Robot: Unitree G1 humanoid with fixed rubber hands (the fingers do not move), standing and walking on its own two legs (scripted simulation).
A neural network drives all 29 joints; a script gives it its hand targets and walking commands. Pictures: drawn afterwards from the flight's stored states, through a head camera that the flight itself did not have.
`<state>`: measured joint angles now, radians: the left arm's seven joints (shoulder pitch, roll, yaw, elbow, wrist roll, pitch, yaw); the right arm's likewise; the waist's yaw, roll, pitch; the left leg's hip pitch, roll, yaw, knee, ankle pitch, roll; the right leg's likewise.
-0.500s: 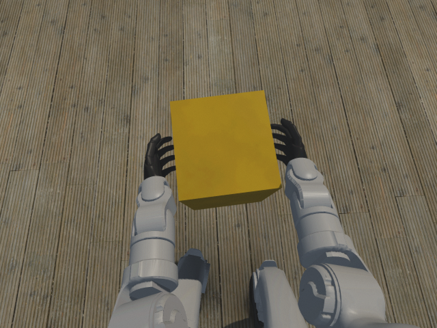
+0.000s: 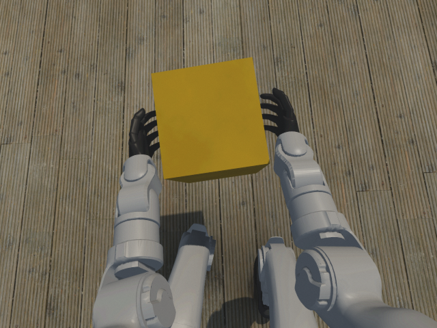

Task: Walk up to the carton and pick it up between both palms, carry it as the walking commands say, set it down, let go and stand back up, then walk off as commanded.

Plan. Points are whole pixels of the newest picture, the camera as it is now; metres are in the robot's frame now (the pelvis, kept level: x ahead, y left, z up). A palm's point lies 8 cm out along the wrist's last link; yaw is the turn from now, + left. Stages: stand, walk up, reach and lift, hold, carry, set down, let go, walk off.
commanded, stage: set down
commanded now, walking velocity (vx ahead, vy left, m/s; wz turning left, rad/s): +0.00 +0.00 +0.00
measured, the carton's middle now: (214, 133) +0.47 +0.09 -0.16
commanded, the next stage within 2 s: none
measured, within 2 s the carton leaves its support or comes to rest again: neither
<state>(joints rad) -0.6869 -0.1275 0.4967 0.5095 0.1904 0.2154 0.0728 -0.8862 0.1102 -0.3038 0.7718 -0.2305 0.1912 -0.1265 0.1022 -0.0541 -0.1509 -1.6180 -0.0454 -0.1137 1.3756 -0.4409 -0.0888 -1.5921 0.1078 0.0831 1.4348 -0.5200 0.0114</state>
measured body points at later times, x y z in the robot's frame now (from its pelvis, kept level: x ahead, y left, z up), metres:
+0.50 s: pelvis -0.03 +0.02 -0.07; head +0.25 +0.04 +0.27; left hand +0.42 +0.22 -0.18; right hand +0.49 -0.04 -0.17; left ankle +0.08 +0.16 -0.56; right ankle +0.05 -0.11 -0.56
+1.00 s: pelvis -0.05 +0.01 -0.13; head +0.32 +0.02 +0.13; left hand +0.46 +0.22 -0.28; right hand +0.52 -0.04 -0.28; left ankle +0.08 +0.16 -0.56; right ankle +0.05 -0.11 -0.56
